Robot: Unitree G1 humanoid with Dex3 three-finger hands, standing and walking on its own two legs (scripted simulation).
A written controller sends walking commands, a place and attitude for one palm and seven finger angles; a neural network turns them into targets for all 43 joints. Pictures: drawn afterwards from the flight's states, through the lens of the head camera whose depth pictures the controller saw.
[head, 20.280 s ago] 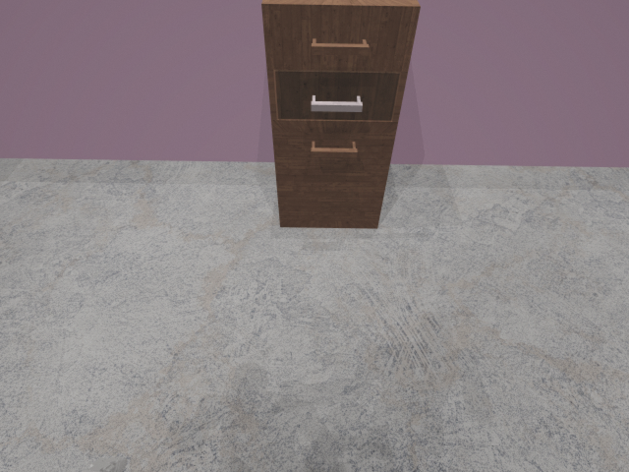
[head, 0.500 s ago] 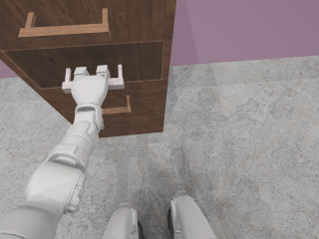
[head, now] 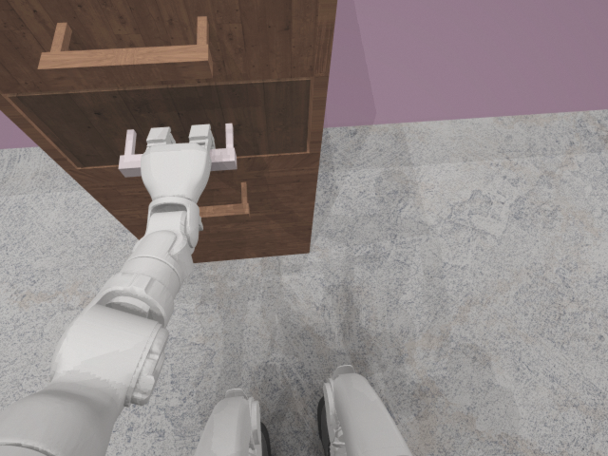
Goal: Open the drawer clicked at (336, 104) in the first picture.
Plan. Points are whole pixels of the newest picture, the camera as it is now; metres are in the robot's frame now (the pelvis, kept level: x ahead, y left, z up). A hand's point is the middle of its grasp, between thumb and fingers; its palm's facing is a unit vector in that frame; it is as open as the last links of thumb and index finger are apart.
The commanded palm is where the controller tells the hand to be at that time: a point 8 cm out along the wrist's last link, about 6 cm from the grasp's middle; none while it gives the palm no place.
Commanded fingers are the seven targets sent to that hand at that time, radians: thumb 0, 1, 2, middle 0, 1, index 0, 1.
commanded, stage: close the thumb around the handle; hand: left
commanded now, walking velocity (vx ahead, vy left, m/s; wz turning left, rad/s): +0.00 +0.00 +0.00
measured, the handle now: (180, 148) +0.55 +0.13 -0.03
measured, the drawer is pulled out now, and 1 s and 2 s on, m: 0.00 0.03 0.16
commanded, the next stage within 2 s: pull the drawer open in 0.46 s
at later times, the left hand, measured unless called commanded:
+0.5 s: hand (188, 190) +0.49 +0.12 -0.05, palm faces -0.04 -0.01 -1.00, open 5.9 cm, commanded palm +0.47 +0.13 +0.00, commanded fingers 0.00 0.90 0.90 -0.40 -1.35 -0.40 -1.35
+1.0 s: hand (188, 208) +0.46 +0.12 -0.05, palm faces -0.05 -0.05 -1.00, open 5.9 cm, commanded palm +0.42 +0.13 +0.00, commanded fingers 0.00 0.90 0.90 -0.40 -1.35 -0.40 -1.35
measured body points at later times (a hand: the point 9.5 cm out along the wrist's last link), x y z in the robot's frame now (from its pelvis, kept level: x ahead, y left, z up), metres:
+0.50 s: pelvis +0.00 +0.00 +0.00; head +0.16 -0.02 +0.42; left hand +0.49 +0.12 +0.01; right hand +0.02 -0.26 -0.14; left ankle +0.00 +0.11 -0.62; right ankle +0.04 -0.09 -0.62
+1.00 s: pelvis +0.02 +0.00 +0.02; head +0.16 -0.03 +0.44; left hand +0.46 +0.12 +0.01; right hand +0.06 -0.26 -0.13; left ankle +0.00 +0.11 -0.62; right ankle +0.04 -0.09 -0.62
